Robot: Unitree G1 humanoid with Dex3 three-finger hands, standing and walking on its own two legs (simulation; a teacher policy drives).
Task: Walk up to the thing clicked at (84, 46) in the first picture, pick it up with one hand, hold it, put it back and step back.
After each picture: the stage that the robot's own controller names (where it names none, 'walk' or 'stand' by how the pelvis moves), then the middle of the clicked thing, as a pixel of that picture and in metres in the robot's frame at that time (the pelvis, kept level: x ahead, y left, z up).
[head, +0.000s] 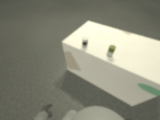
stand; (85, 42) +0.81 +0.11 -0.07
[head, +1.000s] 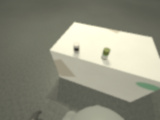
walk; (76, 48) +0.69 +0.15 -0.07
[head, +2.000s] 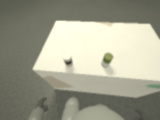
stand; (68, 60) +0.43 +0.21 -0.03
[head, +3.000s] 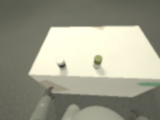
stand; (61, 63) +0.43 +0.26 -0.06
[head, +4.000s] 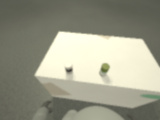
stand; (68, 68) +0.42 +0.21 -0.07
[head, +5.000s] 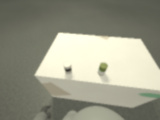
stand; (67, 67) +0.43 +0.22 -0.08
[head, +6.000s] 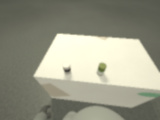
stand; (67, 68) +0.43 +0.22 -0.08
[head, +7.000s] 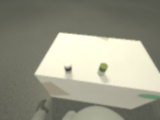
stand; (68, 67) +0.43 +0.22 -0.07
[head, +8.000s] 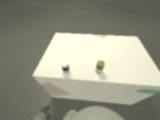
stand; (65, 67) +0.44 +0.24 -0.07
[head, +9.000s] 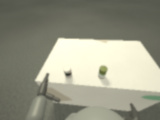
rise first; (67, 72) +0.40 +0.24 -0.07
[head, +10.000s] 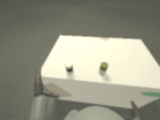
go down; (69, 68) +0.44 +0.22 -0.07
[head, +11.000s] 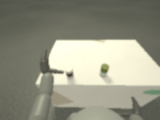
rise first; (69, 72) +0.41 +0.19 -0.05
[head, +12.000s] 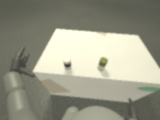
go down; (67, 63) +0.46 +0.21 -0.05
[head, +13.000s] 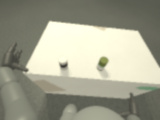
go down; (63, 63) +0.42 +0.21 -0.03
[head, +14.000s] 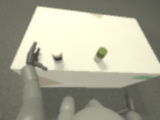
close in; (57, 55) +0.43 +0.22 +0.00
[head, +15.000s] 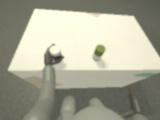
close; (56, 54) +0.44 +0.22 +0.02
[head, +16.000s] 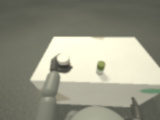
lift; (64, 63) +0.32 +0.18 +0.16
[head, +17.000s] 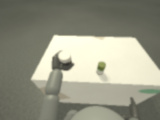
hold; (66, 61) +0.33 +0.17 +0.16
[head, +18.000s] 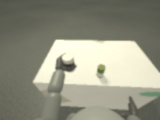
hold; (69, 63) +0.33 +0.15 +0.15
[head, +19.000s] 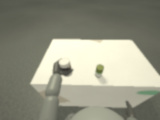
hold; (66, 67) +0.32 +0.17 +0.11
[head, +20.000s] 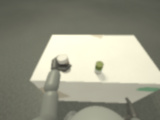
crouch; (64, 64) +0.34 +0.19 +0.10
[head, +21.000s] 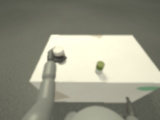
lower; (60, 55) +0.40 +0.22 +0.12
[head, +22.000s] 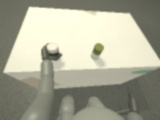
lower; (54, 52) +0.46 +0.22 +0.03
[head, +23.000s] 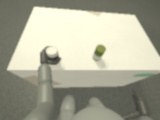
lower; (53, 56) +0.42 +0.24 +0.03
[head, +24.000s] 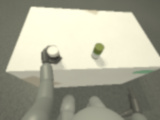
lower; (54, 55) +0.43 +0.22 +0.02
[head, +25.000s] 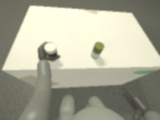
lower; (52, 52) +0.45 +0.24 +0.04
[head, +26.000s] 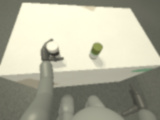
withdraw; (54, 51) +0.46 +0.21 +0.02
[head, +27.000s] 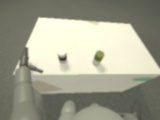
sink last; (62, 56) +0.46 +0.20 +0.00
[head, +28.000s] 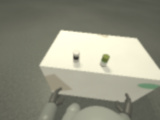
walk; (76, 56) +0.57 +0.17 -0.03
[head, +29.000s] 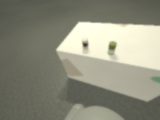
stand; (85, 43) +0.72 +0.14 -0.02
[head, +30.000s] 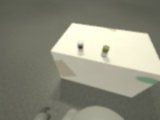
stand; (80, 45) +0.74 +0.14 -0.07
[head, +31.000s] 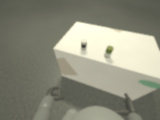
lower; (83, 45) +0.75 +0.10 -0.06
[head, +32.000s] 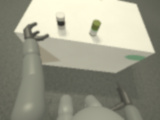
lower; (61, 21) +0.74 +0.14 +0.01
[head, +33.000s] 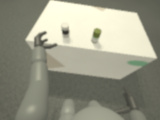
stand; (65, 30) +0.73 +0.16 +0.00
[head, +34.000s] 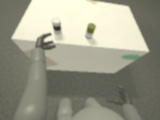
lower; (57, 26) +0.73 +0.18 +0.00
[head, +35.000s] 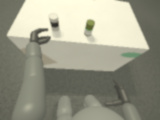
stand; (54, 23) +0.74 +0.17 +0.02
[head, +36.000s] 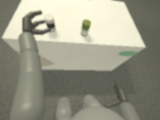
crouch; (50, 24) +0.74 +0.18 +0.02
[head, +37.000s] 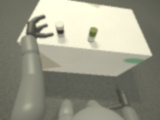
stand; (60, 30) +0.72 +0.16 -0.01
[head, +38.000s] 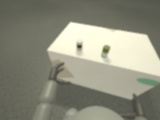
sink last; (79, 45) +0.71 +0.14 -0.02
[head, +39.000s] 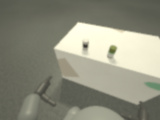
sink last; (85, 44) +0.73 +0.12 -0.01
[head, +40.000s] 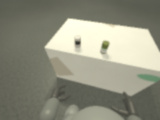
stand; (77, 41) +0.72 +0.15 +0.00
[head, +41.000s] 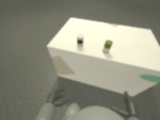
stand; (80, 40) +0.73 +0.13 +0.00
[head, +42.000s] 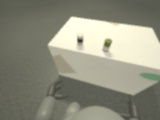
withdraw; (80, 39) +0.74 +0.14 +0.00
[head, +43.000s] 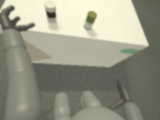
hold; (51, 12) +0.74 +0.17 +0.04
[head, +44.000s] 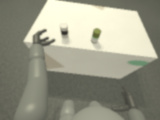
rise; (64, 31) +0.72 +0.16 -0.01
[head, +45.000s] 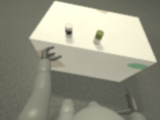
sink last; (68, 31) +0.74 +0.16 -0.01
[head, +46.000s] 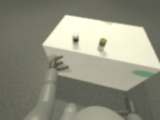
crouch; (75, 39) +0.75 +0.15 -0.02
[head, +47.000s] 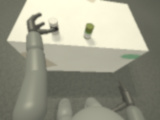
crouch; (54, 27) +0.71 +0.18 +0.00
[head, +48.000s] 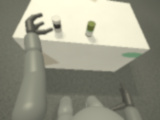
crouch; (57, 24) +0.74 +0.17 +0.00
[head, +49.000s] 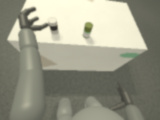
crouch; (53, 26) +0.72 +0.18 +0.00
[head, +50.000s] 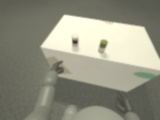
stand; (75, 40) +0.71 +0.15 -0.02
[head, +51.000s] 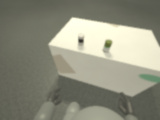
stand; (80, 39) +0.75 +0.13 +0.00
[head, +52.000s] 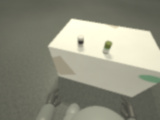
stand; (80, 41) +0.74 +0.12 +0.00
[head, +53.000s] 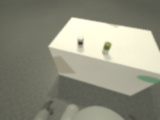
stand; (80, 41) +0.73 +0.15 -0.04
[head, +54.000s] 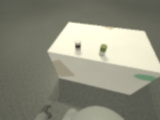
stand; (77, 45) +0.73 +0.16 -0.07
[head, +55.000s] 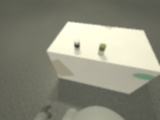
stand; (77, 44) +0.73 +0.18 -0.07
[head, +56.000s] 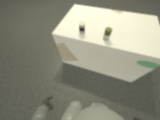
walk; (82, 28) +0.85 +0.18 -0.06
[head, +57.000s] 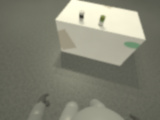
walk; (81, 16) +1.17 +0.18 -0.06
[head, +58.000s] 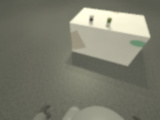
stand; (91, 19) +1.36 +0.10 -0.06
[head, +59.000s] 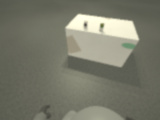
stand; (85, 24) +1.39 +0.14 -0.08
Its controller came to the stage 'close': yes
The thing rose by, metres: 0.24
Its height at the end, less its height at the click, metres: +0.00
